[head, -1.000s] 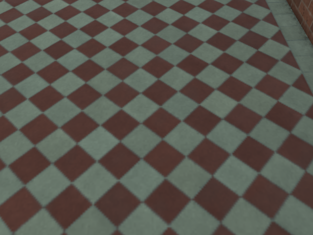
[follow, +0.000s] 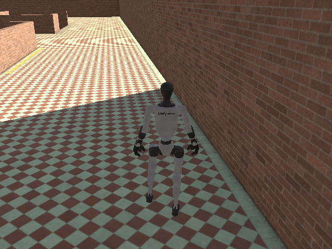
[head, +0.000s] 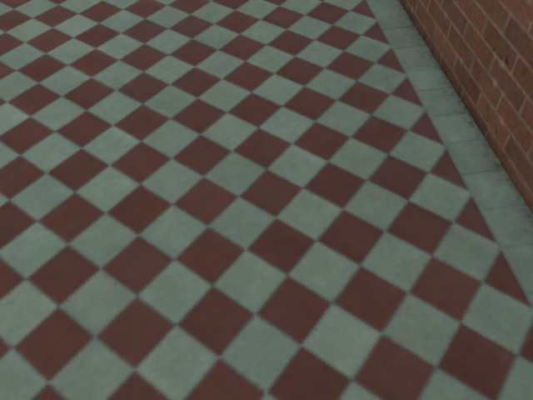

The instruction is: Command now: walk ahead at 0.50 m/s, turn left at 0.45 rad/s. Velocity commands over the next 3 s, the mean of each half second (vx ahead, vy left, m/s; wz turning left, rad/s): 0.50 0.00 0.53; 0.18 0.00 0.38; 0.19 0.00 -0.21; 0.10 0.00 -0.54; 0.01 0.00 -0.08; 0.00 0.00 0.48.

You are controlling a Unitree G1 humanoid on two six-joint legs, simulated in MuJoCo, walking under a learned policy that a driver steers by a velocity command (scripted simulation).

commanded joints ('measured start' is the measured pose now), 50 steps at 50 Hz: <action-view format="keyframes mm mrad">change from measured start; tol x32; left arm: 1 -80 131 31 -57 2 -21 12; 50 -243 125 -7 -91 -12 72 10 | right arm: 1 1 -14 -1 -61 -4 -3 11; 50 90 -29 1 -99 -32 69 -31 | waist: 1 -32 -108 19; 16 -144 112 -414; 50 -65 -185 -141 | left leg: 1 -47 33 -34 -121 153 -6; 13 343 -154 197 -458 20 157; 16 1092 243 -781 -724 -193 462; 27 350 -32 -117 -757 526 245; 36 489 -65 -257 -399 330 111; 38 143 -253 -136 89 -573 5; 40 62 -150 -123 230 -441 -45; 50 470 -92 44 -496 -52 -27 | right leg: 1 6 -276 108 -169 262 -135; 13 178 -289 -98 327 916 -33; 16 -637 9 201 1120 -421 78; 34 -299 -8 224 208 213 83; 38 329 -468 704 173 865 -262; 42 -46 -306 530 33 109 -172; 50 -166 -217 344 31 65 -152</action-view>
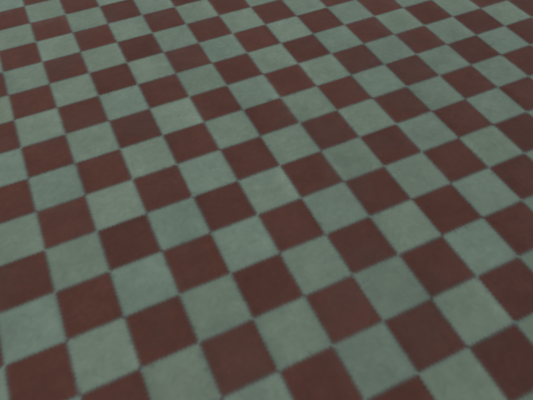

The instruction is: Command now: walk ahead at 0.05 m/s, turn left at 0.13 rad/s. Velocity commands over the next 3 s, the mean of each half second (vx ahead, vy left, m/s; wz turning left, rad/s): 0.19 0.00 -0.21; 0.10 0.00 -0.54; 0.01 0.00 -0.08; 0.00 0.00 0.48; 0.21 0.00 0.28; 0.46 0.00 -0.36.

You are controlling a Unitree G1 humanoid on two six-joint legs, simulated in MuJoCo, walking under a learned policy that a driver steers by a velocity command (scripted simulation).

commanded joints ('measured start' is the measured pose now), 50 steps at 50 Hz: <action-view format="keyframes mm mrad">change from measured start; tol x32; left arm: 1 -55 145 30 -56 -14 -5 5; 50 190 278 100 -128 -31 55 48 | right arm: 1 102 -70 -20 -12 -10 -8 7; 50 -66 -104 -40 -117 -16 -94 14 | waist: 1 -51 -136 -168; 13 -95 176 45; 22 40 53 -78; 24 64 -375 -184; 50 6 118 -208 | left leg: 1 218 -17 47 -228 187 38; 12 180 275 -285 -453 -319 236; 20 167 222 11 -444 123 186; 23 13 122 194 26 382 79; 26 -480 -29 -17 642 -222 -6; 45 -2 -71 -9 -292 306 25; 48 449 406 -524 -324 856 340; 50 331 334 -390 -329 625 324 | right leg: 1 37 -202 205 -147 -99 -130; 15 -443 -109 72 471 -402 -31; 22 195 32 -143 141 -93 -17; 25 567 -402 790 -211 97 -356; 34 216 -200 268 -122 573 -207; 45 210 -126 452 44 275 -106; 48 -180 125 210 537 -640 41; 50 -230 23 188 761 -510 107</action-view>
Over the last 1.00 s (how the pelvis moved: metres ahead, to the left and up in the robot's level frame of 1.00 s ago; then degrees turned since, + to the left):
0.45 0.09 -0.01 29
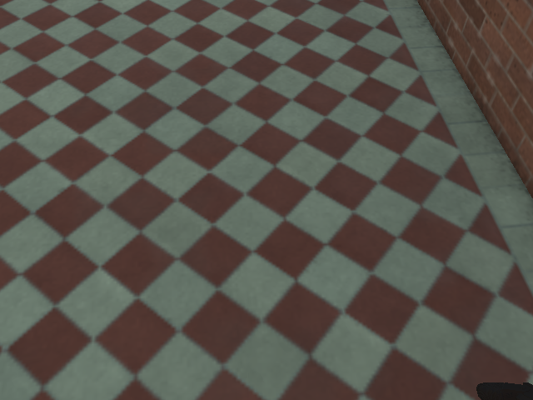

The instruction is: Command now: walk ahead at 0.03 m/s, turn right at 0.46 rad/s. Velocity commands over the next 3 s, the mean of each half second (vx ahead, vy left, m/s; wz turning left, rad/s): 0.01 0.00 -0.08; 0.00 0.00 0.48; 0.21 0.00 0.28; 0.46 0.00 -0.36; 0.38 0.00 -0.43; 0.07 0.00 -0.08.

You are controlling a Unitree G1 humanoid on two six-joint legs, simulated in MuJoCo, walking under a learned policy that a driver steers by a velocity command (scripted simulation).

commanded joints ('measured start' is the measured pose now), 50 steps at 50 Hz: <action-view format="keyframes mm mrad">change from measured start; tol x32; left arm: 1 81 156 47 -30 -7 8 5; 50 -133 54 27 -39 11 -38 10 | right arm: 1 25 -100 -26 -67 5 5 -6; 50 98 -211 -53 -97 32 66 -22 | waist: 1 -11 123 -147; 50 -56 158 -94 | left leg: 1 314 338 -339 -134 311 210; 26 -194 105 7 452 -441 -52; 33 114 32 135 45 -72 -20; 36 419 454 -569 -137 621 353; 50 271 207 -358 -167 144 206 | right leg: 1 -238 -86 -27 318 5 76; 15 316 -334 55 -556 522 -97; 17 78 -303 11 -609 214 -130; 30 246 -443 -96 -493 923 -219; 34 119 -338 -263 -204 660 -70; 36 -286 -102 -141 291 -164 60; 50 -220 -120 -75 -36 249 106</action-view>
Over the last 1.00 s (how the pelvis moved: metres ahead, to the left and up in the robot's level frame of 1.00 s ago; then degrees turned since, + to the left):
0.26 -0.06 0.00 -28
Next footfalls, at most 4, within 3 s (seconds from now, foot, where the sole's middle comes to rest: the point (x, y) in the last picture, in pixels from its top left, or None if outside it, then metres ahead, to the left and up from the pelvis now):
0.28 right None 0.05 -0.14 -0.77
0.68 left None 0.09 0.10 -0.77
1.24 right None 0.17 -0.09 -0.77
1.64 left None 0.27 0.25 -0.77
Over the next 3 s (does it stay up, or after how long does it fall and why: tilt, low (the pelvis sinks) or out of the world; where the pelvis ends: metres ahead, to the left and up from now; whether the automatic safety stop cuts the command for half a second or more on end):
stays up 0.73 0.18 0.00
